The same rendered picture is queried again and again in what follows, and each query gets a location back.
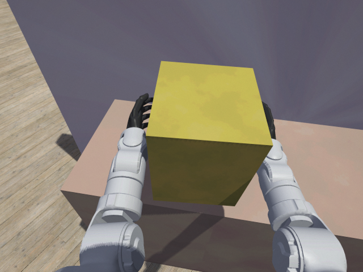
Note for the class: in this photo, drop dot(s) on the pedestal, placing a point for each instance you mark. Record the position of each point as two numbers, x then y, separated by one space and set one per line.
327 163

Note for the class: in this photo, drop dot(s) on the left robot forearm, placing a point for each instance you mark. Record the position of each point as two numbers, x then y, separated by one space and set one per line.
121 201

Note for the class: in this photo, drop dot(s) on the carton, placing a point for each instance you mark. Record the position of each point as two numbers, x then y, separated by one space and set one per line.
207 134

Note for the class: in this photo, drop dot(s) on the robot right hand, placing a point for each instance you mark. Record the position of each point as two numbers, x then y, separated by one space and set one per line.
270 120

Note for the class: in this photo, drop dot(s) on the right robot forearm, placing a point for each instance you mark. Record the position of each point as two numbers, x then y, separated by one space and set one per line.
286 203

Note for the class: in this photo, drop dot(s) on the robot right upper arm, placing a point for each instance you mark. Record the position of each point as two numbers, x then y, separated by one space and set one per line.
306 249

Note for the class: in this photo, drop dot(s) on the robot left upper arm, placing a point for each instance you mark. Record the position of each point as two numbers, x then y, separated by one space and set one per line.
111 247

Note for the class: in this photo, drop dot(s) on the robot left hand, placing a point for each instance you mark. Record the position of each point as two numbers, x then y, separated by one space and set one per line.
137 117

